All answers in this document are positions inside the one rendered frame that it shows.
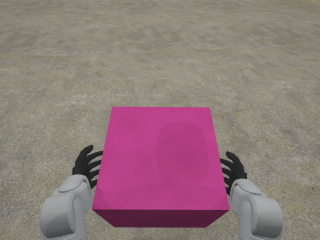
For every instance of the right robot forearm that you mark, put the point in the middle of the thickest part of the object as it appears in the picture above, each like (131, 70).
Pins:
(260, 217)

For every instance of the carton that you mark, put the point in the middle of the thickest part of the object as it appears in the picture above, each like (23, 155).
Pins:
(160, 168)

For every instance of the robot left hand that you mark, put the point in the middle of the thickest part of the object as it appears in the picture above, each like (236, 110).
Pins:
(82, 166)

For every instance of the left robot forearm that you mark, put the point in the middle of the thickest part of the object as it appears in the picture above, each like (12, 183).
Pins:
(62, 216)

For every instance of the robot right hand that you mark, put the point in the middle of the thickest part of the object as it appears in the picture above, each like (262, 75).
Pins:
(236, 172)

